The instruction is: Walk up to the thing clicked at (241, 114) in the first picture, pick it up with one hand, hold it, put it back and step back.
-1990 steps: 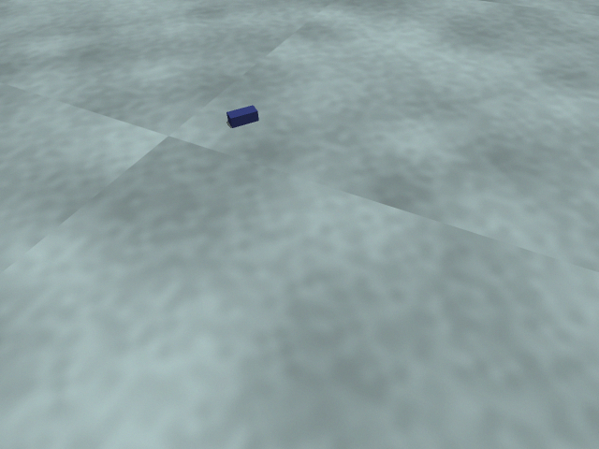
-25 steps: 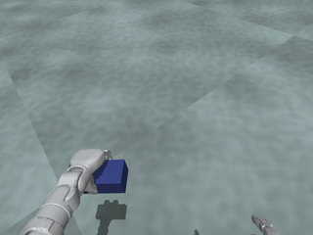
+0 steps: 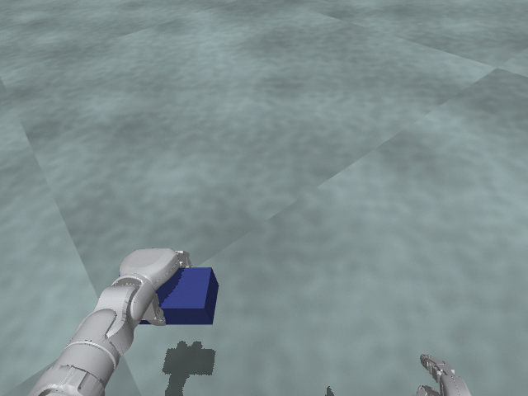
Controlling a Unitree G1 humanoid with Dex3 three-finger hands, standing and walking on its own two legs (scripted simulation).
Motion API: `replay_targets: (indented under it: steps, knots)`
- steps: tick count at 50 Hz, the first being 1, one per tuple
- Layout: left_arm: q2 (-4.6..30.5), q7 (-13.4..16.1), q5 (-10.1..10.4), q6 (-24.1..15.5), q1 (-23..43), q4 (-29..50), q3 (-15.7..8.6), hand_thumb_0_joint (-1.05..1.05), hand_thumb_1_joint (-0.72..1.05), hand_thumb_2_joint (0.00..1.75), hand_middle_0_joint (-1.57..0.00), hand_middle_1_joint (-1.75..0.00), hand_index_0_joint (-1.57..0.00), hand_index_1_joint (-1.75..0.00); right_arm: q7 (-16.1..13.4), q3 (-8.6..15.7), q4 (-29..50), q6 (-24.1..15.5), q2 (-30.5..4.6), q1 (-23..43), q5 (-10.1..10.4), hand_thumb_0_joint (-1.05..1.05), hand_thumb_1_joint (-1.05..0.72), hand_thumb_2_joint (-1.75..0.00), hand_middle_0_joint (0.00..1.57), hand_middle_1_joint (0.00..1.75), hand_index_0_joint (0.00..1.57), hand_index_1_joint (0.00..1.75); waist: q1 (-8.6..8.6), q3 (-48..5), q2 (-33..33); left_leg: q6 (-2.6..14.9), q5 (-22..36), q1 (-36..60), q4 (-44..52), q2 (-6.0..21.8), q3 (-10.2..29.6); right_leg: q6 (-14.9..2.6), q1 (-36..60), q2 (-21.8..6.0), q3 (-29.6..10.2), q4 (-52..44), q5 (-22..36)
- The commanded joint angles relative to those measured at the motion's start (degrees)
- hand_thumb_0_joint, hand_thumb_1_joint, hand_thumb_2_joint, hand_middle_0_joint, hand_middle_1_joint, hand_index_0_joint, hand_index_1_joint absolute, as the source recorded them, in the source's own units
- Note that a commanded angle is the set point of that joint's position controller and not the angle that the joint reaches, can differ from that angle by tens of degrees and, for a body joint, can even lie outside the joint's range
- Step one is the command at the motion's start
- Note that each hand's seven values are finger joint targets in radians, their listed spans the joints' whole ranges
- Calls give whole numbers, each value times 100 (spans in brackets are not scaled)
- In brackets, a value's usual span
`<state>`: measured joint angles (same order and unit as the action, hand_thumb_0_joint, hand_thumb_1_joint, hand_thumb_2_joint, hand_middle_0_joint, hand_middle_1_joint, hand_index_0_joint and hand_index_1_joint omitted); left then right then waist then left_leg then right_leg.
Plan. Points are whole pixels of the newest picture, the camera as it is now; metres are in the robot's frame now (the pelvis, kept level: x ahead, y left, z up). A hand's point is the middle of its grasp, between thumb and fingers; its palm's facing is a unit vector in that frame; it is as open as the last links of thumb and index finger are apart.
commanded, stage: hold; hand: left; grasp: from above
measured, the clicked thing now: (166, 296) +0.31 +0.22 -0.06
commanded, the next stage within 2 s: crouch in 0.56 s
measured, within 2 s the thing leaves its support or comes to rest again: neither
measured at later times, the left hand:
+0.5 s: hand (155, 292) +0.30 +0.23 -0.03, palm faces -0.46 -0.04 -0.89, open 10.4 cm
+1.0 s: hand (163, 303) +0.30 +0.23 -0.08, palm faces -0.47 -0.03 -0.88, open 10.4 cm
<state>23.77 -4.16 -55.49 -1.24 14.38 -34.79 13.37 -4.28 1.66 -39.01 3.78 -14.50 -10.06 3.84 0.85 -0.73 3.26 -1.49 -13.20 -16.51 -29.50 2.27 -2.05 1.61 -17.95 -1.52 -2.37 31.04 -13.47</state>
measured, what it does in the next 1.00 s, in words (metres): stands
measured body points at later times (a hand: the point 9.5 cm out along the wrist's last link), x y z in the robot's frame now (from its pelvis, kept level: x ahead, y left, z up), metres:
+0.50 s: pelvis +0.01 +0.00 +0.00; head +0.02 -0.02 +0.45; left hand +0.31 +0.23 +0.02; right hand +0.16 -0.24 -0.11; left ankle +0.03 +0.14 -0.73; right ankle +0.03 -0.14 -0.73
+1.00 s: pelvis +0.01 +0.00 -0.01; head +0.05 -0.01 +0.44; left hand +0.32 +0.23 -0.03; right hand +0.15 -0.26 -0.12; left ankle +0.03 +0.14 -0.73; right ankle +0.03 -0.14 -0.73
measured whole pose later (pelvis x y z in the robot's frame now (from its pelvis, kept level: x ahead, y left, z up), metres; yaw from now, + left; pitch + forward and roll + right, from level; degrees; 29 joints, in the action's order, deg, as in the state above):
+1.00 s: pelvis +0.01 +0.00 -0.01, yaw +1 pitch +5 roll +0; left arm 22.8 5.9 -61.1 -6.1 17.5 -46.9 11.0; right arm -3.1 2.6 -39.3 5.2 -14.3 -9.7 2.5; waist -0.8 -0.8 0.7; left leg -1.5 -15.9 -24.8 -35.4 2.1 -0.8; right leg 1.6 -25.4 -1.7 -1.4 36.1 -16.1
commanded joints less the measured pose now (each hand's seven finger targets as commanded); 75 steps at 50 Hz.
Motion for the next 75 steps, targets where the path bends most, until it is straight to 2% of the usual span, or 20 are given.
replay_targets:
  steps: [1, 3, 8, 10, 13, 14, 21, 24, 27, 33, 34, 38, 45, 51, 53, 57, 63, 69, 72, 75]
  knots:
    - [1250, 254, -3, -2, 1957, 1085, -754, 0, 66, 71, -95, -76, -99, -71, -50, 173, 841, -262, -668, 647, -25, 0, -90, -90, 20, 30, 20, 30, 21, -1274, -310, 230, 477, 669, 455, -302, -98, -134, 283, 271, 185, -683, 258]
    - [1120, 231, 24, 3, 1961, 1138, -624, 0, 68, 72, -95, -77, -100, -72, -47, 152, 865, -257, -654, 659, -19, 0, -90, -90, 20, 30, 20, 30, -30, -1223, -350, 241, 388, 663, 477, -307, -110, -127, 256, 263, 178, -726, 200]
    - [1335, 195, -57, -5, 2006, 1123, -816, 0, 64, 73, -93, -77, -97, -72, -55, 159, 825, -244, -652, 643, -31, 0, -90, -90, 20, 30, 20, 30, 26, -1303, -211, 213, 483, 695, 503, -293, -103, -155, 342, 280, 193, -691, 260]
    - [1069, 180, -86, 16, 1847, 1064, -597, 0, 64, 71, -91, -78, -96, -73, -42, 155, 846, -239, -632, 669, -29, 0, -90, -90, 20, 30, 20, 30, -5, -1241, -267, 206, 525, 688, 524, -286, -88, -172, 318, 295, 210, -679, 293]
    - [1089, 175, -22, -16, 1925, 1183, -591, 0, 66, 73, -93, -79, -98, -74, -47, 172, 850, -238, -646, 643, -21, 0, -90, -90, 20, 30, 20, 30, -3, -1300, -276, 212, 591, 724, 516, -293, -87, -163, 355, 290, 206, -702, 371]
    - [1252, 183, -18, -17, 1869, 1072, -754, 0, 65, 75, -95, -77, -99, -73, -48, 171, 841, -230, -650, 662, -22, 0, -90, -90, 20, 30, 20, 30, 34, -1247, -291, 211, 573, 705, 538, -298, -86, -159, 393, 282, 214, -735, 329]
    - [1331, 324, -94, -98, 2074, 1116, -836, 0, 67, 75, -96, -77, -100, -73, -56, 168, 806, -214, -645, 643, -40, 0, -90, -90, 20, 30, 20, 30, 25, -1318, -81, 180, 589, 741, 550, -297, -66, -185, 360, 291, 215, -709, 349]
    - [1061, 352, -84, -90, 2145, 1305, -589, 0, 65, 74, -93, -80, -98, -75, -46, 196, 768, -228, -647, 586, -42, 0, -90, -90, 20, 30, 20, 30, -52, -1553, -103, 180, 823, 934, 499, -288, -74, -179, 408, 297, 216, -662, 597]
    - [1216, 392, -54, -48, 2051, 1171, -745, 0, 63, 76, -94, -77, -97, -73, -54, 219, 731, -212, -665, 572, -30, 0, -90, -90, 20, 30, 20, 30, 28, -1559, -167, 180, 1040, 921, 480, -293, -80, -166, 518, 292, 232, -662, 795]
    - [1067, 337, -56, 35, 1694, 707, -632, 0, 73, 65, -96, -82, -104, -73, -27, 233, 718, -164, -672, 524, -14, 0, -92, -91, 20, 30, 20, 30, 10, -1256, -449, 215, 1065, 741, 473, -286, -92, -145, 506, 273, 252, -697, 873]
    - [1058, 302, -53, 24, 1698, 690, -616, 0, 65, 70, -88, -79, -96, -73, -18, 238, 731, -153, -669, 536, -16, 0, -88, -90, 20, 30, 20, 30, -5, -1240, -476, 215, 1058, 746, 483, -288, -86, -148, 518, 271, 245, -696, 864]
    - [1067, 297, -113, -100, 1552, 639, -670, 0, 72, 79, -98, -84, -103, -79, -14, 237, 760, -118, -655, 482, -25, 0, -89, -90, 20, 30, 20, 30, 6, -1248, -474, 221, 1088, 702, 440, -306, -88, -157, 486, 265, 240, -656, 887]
    - [1099, 1037, -437, -482, 1925, -34, -857, 0, 67, 76, -96, -78, -100, -74, 27, 280, 608, -34, -664, 306, -140, 0, -89, -90, 20, 30, 20, 30, -226, -1152, -500, 201, 825, 95, -106, -342, -79, -147, -260, 221, 241, -217, 720]
    - [850, 1855, -922, -514, 2798, -887, -660, 0, 66, 80, -97, -81, -101, -77, 178, 458, 329, -41, -800, -143, -300, 0, -90, -90, 20, 30, 20, 30, -491, -1779, -327, 134, 554, -893, -1354, -286, -10, -176, -1471, 237, 254, 905, 526]
    - [995, 2104, -1060, -517, 3059, -1241, -758, 0, 62, 76, -93, -79, -97, -75, 215, 508, 282, -59, -823, -273, -356, 0, -90, -90, 20, 30, 20, 30, -527, -2055, -235, 129, 336, -1492, -1910, -295, -13, -184, -1984, 217, 245, 1365, 373]
    - [887, 2438, -1176, -465, 3539, -1934, -707, 0, 60, 76, -91, -81, -95, -76, 260, 537, 247, -133, -862, -462, -411, 0, -90, -90, 20, 30, 20, 30, -655, -2486, -243, 152, -103, -2679, -2809, -284, 10, -200, -2844, 233, 257, 2242, -11]
    - [1223, 2677, -1239, -344, 4119, -2721, -893, 0, 58, 67, -88, -78, -94, -72, 233, 568, 139, -307, -965, -725, -535, 0, -90, -90, 20, 30, 20, 30, -736, -3318, 120, 161, -539, -3862, -3949, -228, 232, -291, -4282, 272, 437, 3554, -517]
    - [1782, 2700, -1165, -190, 4803, -2406, -1255, 0, 53, 71, -86, -78, -91, -73, 209, 569, 173, -421, -995, -815, -618, 0, -90, -90, 20, 30, 20, 30, -764, -4306, 522, 139, -1083, -4725, -4752, -205, 372, -339, -5164, 221, 467, 4578, -968]
    - [1708, 2614, -1190, -109, 4744, -2826, -1241, 0, 49, 70, -84, -75, -88, -71, 204, 565, 109, -433, -992, -872, -627, 0, -90, -90, 20, 30, 20, 30, -910, -4188, 370, 165, -1449, -5210, -5077, -197, 407, -343, -5664, 238, 511, 4890, -1250]
    - [1969, 2533, -1133, -163, 4977, -2754, -1430, 0, 52, 70, -87, -73, -91, -70, 234, 545, 100, -482, -969, -912, -659, 0, -90, -90, 20, 30, 20, 30, -930, -4414, 391, 211, -1610, -5743, -5483, -234, 411, -352, -5944, 249, 537, 5285, -1424]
